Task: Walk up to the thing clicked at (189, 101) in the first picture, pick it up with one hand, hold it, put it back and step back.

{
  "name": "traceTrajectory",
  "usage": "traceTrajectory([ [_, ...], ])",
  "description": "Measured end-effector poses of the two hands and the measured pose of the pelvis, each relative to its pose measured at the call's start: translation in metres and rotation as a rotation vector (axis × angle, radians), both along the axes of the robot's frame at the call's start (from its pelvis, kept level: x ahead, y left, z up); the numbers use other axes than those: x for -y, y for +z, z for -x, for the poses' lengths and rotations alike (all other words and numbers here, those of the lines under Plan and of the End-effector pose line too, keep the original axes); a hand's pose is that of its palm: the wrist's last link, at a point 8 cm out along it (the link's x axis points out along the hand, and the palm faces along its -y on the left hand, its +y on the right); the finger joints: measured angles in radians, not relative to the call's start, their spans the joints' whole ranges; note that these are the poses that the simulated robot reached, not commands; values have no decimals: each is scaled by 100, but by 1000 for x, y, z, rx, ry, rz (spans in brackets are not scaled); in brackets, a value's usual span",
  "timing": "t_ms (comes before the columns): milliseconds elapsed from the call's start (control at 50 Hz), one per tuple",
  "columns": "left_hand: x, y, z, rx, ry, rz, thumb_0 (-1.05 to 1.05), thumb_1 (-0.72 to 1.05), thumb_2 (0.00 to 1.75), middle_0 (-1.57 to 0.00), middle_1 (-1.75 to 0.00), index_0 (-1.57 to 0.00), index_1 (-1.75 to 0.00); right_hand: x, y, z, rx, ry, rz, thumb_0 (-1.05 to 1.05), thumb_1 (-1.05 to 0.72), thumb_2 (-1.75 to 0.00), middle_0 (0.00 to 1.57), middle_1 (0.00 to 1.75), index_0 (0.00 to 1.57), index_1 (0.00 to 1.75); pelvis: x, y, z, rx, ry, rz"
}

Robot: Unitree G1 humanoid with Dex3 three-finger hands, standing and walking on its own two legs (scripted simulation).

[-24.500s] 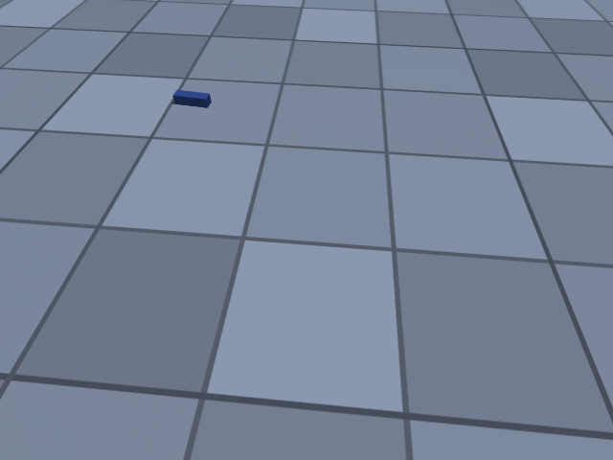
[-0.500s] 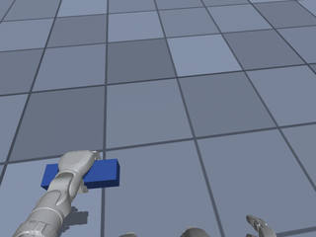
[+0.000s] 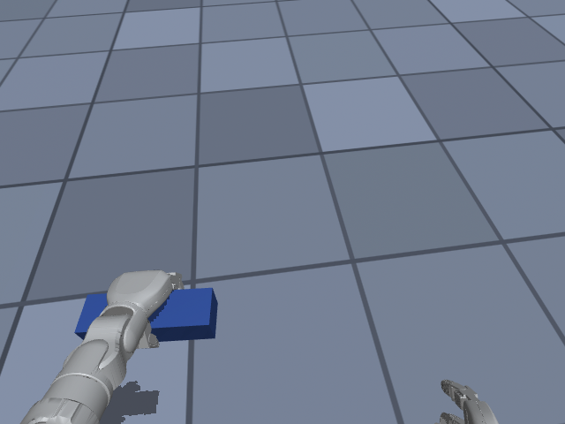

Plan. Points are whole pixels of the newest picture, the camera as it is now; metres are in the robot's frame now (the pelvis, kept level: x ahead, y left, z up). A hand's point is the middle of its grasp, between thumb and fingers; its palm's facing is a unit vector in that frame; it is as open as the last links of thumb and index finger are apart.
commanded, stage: hold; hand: left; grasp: from above
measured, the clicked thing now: (151, 316) +0.30 +0.22 -0.09
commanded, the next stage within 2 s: crouch in 1.30 s
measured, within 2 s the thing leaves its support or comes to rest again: neither
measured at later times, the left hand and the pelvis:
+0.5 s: hand (145, 327) +0.27 +0.21 -0.05, palm faces -0.49 -0.03 -0.87, open 9.6 cm; pelvis -0.01 +0.00 +0.01, yaw +0 degrees
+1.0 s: hand (146, 329) +0.26 +0.21 -0.03, palm faces -0.49 -0.03 -0.87, open 9.6 cm; pelvis -0.02 -0.01 +0.01, yaw +0 degrees
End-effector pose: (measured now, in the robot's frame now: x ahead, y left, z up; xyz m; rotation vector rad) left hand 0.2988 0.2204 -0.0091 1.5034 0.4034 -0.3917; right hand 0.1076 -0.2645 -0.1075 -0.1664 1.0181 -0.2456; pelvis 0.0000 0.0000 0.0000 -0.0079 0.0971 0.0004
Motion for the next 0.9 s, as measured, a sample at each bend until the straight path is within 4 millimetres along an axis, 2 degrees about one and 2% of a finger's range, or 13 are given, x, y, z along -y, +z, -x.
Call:
traceTrajectory([
  [540, 5, 22, 23, 0, -13, 10, -1, 0, 63, -66, -70, -68, -65, -4, 10, -4, 56, 30, -16, 1, -91, -89, 20, 30, 20, 30, 3, 8, 14, 62, -2, -6],
  [900, 10, 36, 27, 15, -18, 14, -1, 0, 63, -66, -70, -68, -65, -3, 15, -13, 95, 41, -22, 1, -91, -89, 20, 30, 20, 30, 8, 11, 19, 88, 0, -10],
])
